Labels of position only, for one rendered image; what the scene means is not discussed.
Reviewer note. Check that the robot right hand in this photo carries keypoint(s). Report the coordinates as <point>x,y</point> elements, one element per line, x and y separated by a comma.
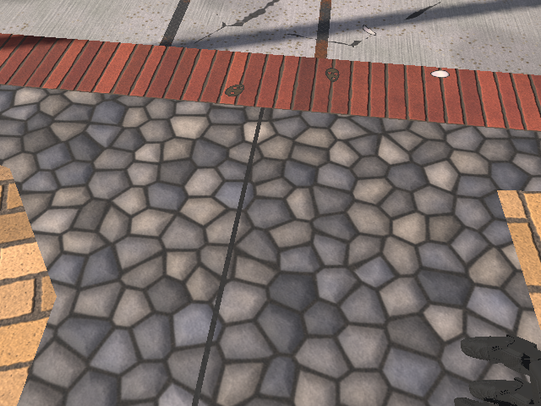
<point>515,353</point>

